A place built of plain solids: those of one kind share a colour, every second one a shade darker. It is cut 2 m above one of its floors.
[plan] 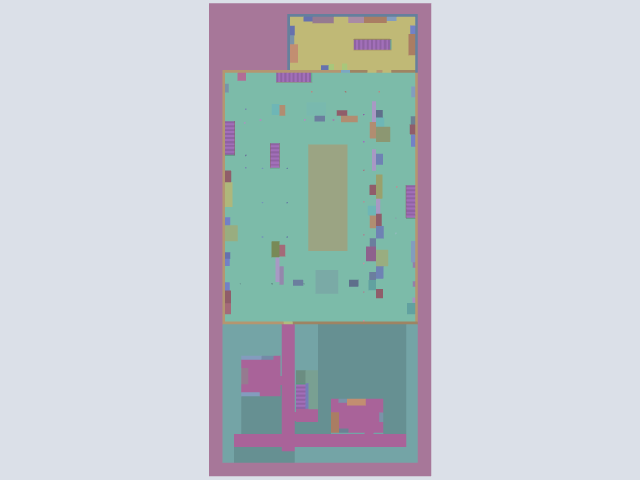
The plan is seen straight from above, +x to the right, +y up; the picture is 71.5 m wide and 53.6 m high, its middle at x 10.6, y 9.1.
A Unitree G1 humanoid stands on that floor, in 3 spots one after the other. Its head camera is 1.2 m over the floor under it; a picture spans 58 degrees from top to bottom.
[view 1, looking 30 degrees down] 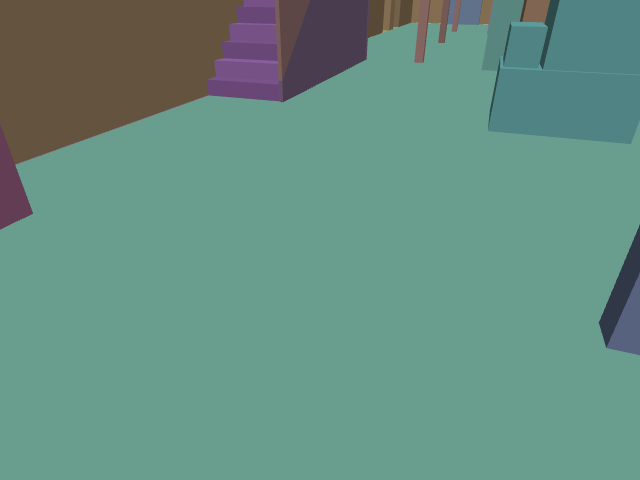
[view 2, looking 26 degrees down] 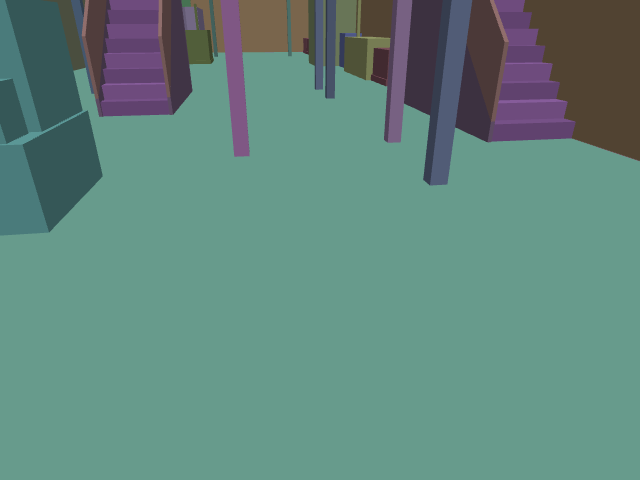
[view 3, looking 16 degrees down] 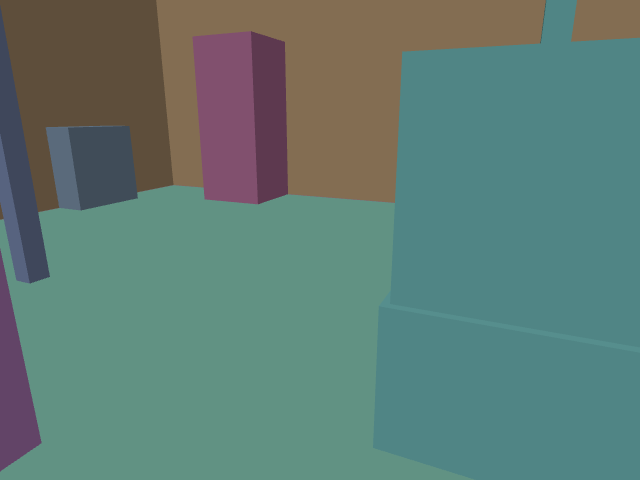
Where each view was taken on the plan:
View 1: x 0.68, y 24.39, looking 20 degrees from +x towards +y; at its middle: floor_bay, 2.40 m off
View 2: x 3.85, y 27.10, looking -99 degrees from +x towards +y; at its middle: floor_bay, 2.74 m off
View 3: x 5.57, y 21.76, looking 114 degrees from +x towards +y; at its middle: floor_bay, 4.35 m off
